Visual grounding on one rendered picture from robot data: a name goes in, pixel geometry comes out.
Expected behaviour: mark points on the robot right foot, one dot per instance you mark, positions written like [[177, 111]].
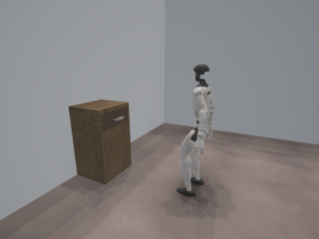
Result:
[[199, 181]]

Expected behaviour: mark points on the handle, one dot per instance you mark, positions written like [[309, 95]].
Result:
[[119, 118]]

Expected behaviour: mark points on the right robot upper arm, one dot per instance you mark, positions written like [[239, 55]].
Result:
[[212, 104]]

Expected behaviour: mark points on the left robot forearm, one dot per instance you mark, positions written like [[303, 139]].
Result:
[[202, 122]]

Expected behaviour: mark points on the robot left foot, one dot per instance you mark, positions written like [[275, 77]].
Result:
[[183, 190]]

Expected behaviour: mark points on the left robot upper arm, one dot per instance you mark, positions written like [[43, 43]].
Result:
[[198, 93]]

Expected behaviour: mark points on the drawer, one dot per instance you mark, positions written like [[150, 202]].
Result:
[[109, 119]]

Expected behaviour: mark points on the right robot forearm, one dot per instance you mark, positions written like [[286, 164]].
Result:
[[210, 117]]

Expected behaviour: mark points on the robot left hand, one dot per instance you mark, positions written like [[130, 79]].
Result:
[[199, 145]]

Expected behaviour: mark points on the robot right hand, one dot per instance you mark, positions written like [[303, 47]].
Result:
[[209, 131]]

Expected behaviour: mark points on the cabinet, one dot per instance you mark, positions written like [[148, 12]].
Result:
[[100, 155]]

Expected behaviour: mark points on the robot foot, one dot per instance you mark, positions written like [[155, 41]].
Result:
[[183, 190], [199, 181]]

